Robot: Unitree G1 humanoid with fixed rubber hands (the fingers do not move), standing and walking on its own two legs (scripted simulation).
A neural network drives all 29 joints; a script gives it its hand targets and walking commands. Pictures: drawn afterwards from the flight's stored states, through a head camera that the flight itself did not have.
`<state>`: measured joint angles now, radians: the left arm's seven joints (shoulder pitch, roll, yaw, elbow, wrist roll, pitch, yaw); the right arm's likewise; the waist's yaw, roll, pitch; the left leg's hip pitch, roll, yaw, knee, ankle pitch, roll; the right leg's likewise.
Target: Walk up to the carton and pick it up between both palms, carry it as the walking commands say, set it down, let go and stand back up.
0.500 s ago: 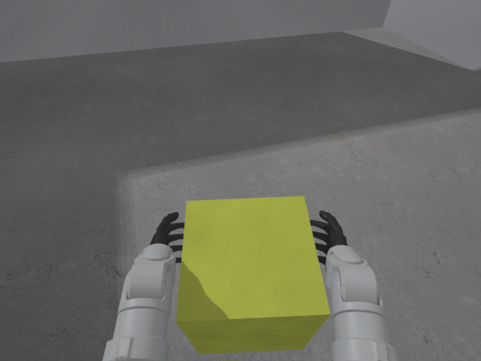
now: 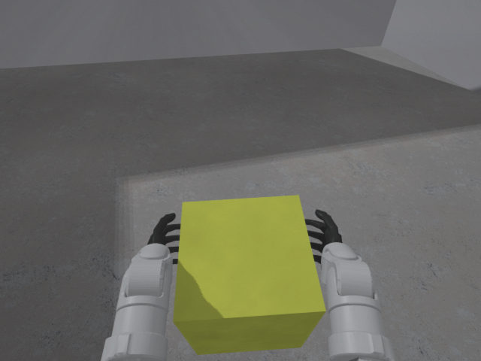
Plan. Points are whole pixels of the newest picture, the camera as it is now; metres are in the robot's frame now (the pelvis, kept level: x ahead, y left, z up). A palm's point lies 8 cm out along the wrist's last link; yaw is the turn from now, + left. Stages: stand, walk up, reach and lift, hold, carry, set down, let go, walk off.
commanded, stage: hold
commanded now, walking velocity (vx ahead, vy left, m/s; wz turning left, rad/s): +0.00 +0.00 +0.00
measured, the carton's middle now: (245, 279) +0.29 +0.00 -0.03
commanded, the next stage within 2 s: carry in 0.22 s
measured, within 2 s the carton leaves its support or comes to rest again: neither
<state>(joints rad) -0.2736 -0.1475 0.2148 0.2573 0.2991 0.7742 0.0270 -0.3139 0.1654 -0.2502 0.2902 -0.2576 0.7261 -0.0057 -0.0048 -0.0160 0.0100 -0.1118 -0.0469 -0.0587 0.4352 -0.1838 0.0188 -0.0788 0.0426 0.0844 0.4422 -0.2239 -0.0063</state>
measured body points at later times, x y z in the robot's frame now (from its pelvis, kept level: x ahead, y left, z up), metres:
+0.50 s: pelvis +0.05 -0.01 +0.01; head +0.01 -0.01 +0.45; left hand +0.34 +0.14 +0.08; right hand +0.35 -0.16 +0.09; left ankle +0.05 +0.11 -0.70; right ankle +0.02 -0.11 -0.74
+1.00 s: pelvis +0.17 -0.05 -0.01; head +0.14 -0.05 +0.44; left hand +0.42 +0.10 +0.09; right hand +0.42 -0.21 +0.10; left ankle +0.16 +0.11 -0.74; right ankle +0.24 -0.16 -0.74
